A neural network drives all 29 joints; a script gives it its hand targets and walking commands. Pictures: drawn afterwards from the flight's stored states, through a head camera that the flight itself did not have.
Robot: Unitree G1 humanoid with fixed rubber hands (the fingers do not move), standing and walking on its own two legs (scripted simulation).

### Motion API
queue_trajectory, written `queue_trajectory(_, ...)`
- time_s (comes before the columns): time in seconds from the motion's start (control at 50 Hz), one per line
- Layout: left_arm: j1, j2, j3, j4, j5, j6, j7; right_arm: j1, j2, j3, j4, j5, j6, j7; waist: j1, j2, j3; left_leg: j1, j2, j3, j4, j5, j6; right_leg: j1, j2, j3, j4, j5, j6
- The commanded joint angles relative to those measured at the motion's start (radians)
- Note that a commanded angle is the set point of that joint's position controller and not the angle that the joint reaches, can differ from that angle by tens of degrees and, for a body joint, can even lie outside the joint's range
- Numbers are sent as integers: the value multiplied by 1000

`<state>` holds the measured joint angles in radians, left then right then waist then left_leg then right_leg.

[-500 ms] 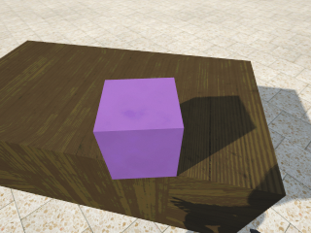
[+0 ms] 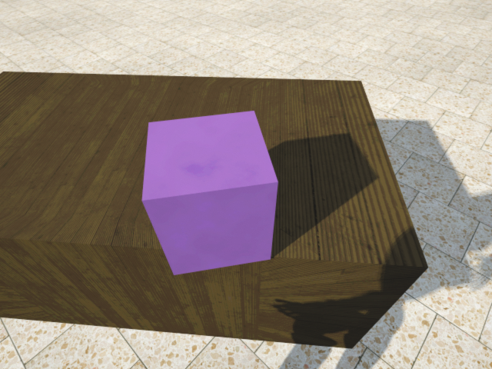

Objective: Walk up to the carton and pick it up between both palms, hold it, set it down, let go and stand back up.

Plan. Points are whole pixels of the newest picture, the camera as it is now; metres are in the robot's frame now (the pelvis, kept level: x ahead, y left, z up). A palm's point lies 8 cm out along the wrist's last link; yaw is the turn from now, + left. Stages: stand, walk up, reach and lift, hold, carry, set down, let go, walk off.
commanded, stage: stand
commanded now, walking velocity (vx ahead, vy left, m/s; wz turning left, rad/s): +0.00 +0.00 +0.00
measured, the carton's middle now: (213, 194) +0.45 +0.06 +0.01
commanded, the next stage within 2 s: none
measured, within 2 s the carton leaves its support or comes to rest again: neither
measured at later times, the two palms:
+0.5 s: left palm out of the picture +0.08 +0.24 -0.11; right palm out of the picture +0.03 -0.26 -0.13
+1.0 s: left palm out of the picture +0.07 +0.24 -0.13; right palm out of the picture +0.01 -0.24 -0.14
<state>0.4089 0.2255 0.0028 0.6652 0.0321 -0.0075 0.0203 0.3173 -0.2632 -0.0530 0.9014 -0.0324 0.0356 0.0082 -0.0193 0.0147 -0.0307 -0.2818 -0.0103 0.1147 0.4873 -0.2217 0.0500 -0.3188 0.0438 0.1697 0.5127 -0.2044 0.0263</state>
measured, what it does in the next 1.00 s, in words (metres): stands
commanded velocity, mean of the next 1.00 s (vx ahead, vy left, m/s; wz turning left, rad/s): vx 0.00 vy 0.00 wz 0.00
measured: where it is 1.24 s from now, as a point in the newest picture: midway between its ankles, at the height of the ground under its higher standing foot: outside the picture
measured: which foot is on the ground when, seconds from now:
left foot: down 0.00-1.00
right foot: down 0.00-1.00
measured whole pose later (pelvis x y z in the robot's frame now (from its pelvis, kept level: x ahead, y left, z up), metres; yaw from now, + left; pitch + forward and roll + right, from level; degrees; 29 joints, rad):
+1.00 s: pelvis +0.03 +0.00 +0.00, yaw -3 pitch +0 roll +1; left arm 0.34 0.18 0.00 0.92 0.02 0.00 0.05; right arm 0.31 -0.21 -0.05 1.07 -0.02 0.03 -0.02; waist -0.03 0.00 0.00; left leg -0.18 -0.01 0.15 0.44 -0.26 0.04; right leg -0.24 0.05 0.20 0.50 -0.24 0.02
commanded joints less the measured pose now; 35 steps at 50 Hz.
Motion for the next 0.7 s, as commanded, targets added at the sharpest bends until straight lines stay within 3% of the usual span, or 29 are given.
queue_trajectory(0.0,36,89,30,-56,-2,-22,7,0,-133,-31,-38,-1,-14,-10,11,3,44,27,159,-214,-194,-235,48,-60,-37,28,-51,-36,-42)
queue_trajectory(0.06,45,94,32,-39,-1,-19,10,-9,-124,-30,-28,1,-11,-13,13,10,65,22,149,-191,-188,-224,44,-64,-44,35,-54,-10,-45)
queue_trajectory(0.22,27,104,34,-1,-3,-23,13,18,-116,-31,3,8,-12,-15,-14,-62,57,121,121,-149,-123,-119,32,-112,-70,100,-116,15,-48)
queue_trajectory(0.42,31,86,32,57,-7,-16,20,5,-103,-27,42,9,-15,-24,-2,-21,47,119,137,-140,-145,-58,38,-48,-56,63,-66,123,-48)
queue_trajectory(0.68,1,80,29,137,-11,-7,26,31,-82,-23,98,12,-11,-31,-9,-39,60,154,129,-118,-137,-24,34,-39,-63,75,-79,147,-52)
